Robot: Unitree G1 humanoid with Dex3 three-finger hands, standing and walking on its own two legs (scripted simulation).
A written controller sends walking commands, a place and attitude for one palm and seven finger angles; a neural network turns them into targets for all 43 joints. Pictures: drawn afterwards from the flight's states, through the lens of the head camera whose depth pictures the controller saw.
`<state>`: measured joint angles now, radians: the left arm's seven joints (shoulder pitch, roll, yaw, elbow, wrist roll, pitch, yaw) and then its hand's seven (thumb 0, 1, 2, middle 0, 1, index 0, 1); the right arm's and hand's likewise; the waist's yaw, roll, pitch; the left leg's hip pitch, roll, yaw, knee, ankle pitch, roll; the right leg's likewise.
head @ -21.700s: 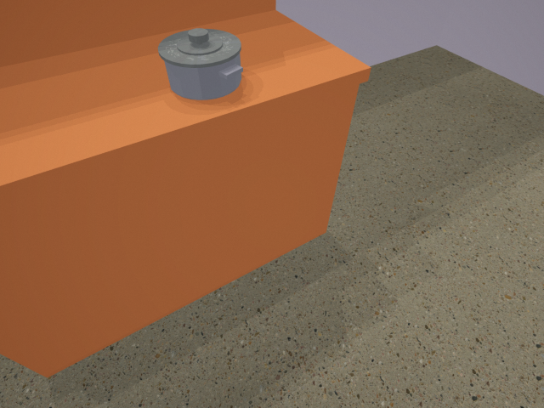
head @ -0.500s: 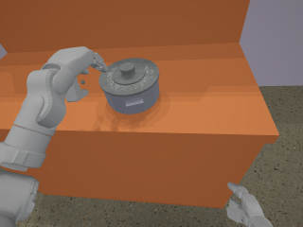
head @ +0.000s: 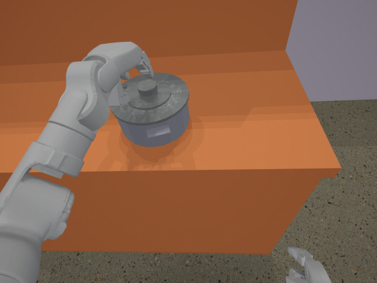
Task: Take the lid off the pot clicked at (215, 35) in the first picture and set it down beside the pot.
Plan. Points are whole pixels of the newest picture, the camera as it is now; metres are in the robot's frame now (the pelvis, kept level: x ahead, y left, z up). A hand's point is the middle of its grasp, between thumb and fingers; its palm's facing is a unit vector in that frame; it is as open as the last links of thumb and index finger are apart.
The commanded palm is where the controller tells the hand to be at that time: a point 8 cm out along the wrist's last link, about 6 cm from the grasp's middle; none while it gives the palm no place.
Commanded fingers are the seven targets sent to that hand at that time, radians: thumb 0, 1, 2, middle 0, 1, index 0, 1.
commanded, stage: move the open hand above the knob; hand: left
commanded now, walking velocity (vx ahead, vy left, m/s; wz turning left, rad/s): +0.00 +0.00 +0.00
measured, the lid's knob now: (147, 87) +0.51 +0.12 +0.15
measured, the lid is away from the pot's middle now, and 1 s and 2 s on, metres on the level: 0.00 0.00 0.00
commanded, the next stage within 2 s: lower the open fingers around the knob in 1.70 s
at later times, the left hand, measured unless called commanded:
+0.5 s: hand (142, 65) +0.49 +0.11 +0.22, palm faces -0.22 -0.05 -0.97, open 10.1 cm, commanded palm +0.47 +0.12 +0.28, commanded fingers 0.00 -0.38 1.62 -0.85 -0.08 -0.85 -0.08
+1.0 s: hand (137, 72) +0.48 +0.12 +0.22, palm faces -0.25 -0.07 -0.97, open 10.1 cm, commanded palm +0.47 +0.12 +0.28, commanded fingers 0.00 -0.38 1.62 -0.85 -0.08 -0.85 -0.08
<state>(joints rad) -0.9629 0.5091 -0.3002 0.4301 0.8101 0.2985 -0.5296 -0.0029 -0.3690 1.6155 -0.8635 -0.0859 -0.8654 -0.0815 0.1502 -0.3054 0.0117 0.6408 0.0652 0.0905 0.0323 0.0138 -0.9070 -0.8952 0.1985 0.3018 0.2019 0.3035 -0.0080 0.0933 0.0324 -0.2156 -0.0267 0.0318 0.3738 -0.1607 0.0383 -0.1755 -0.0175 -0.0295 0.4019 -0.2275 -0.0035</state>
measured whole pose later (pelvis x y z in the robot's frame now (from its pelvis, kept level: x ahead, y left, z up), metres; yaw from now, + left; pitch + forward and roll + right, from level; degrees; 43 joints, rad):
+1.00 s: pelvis +0.02 +0.01 +0.00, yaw +0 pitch +3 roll +0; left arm -1.17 0.40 -0.34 0.73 0.85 0.34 -0.49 0.00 -0.37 1.62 -0.86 -0.09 -0.86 -0.08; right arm 0.18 -0.29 0.00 0.67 0.06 0.09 0.04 0.01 -0.91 -0.90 0.20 0.30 0.20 0.30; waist -0.03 0.08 -0.01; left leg -0.25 -0.04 0.03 0.37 -0.18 0.05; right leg -0.21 -0.03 -0.03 0.39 -0.24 0.00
